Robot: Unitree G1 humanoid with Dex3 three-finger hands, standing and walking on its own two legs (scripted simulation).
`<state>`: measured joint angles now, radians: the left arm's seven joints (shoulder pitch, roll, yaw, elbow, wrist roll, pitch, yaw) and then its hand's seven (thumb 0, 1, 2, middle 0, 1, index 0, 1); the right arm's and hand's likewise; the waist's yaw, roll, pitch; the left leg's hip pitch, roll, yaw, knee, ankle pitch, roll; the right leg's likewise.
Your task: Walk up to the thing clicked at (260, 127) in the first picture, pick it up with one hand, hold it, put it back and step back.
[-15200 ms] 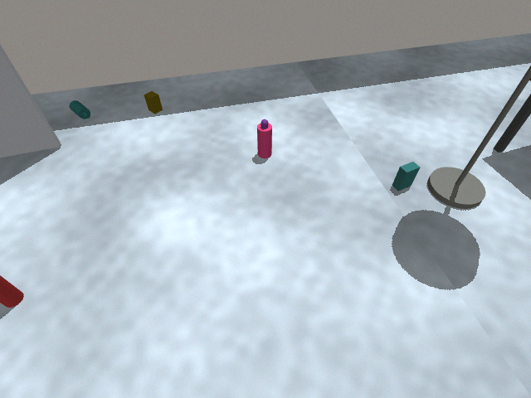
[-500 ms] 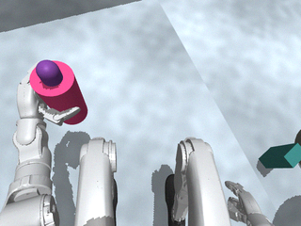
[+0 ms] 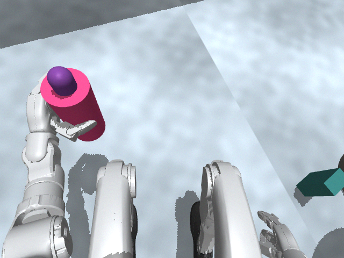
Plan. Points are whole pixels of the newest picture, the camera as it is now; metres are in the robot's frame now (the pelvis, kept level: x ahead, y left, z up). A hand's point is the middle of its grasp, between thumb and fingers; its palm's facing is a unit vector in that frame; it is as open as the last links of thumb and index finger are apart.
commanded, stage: lift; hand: left
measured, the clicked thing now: (77, 105) +0.43 +0.23 -0.02
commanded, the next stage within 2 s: none
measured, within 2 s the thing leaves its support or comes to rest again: neither
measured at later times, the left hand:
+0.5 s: hand (62, 98) +0.42 +0.23 +0.05, palm faces +0.09 -1.00 -0.01, open 11.5 cm
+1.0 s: hand out of the picture +0.39 +0.22 +0.22, palm faces +0.13 -0.99 -0.02, open 11.5 cm
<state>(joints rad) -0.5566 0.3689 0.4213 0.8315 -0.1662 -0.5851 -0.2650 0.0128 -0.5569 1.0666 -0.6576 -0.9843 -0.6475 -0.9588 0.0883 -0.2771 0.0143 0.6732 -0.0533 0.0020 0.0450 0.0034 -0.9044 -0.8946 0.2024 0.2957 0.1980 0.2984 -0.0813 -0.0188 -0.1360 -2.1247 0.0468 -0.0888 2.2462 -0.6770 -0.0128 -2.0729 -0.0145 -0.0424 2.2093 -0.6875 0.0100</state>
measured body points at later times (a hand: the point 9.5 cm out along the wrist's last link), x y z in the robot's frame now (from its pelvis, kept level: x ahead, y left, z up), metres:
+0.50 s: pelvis +0.00 +0.00 +0.05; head +0.19 +0.04 +0.46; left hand +0.40 +0.29 +0.05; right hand +0.16 -0.26 -0.08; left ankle +0.09 +0.13 -0.35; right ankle +0.10 -0.12 -0.35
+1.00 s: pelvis +0.04 +0.01 +0.19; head +0.17 +0.04 +0.62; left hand +0.38 +0.28 +0.23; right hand +0.22 -0.24 +0.08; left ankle +0.09 +0.13 -0.35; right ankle +0.10 -0.12 -0.35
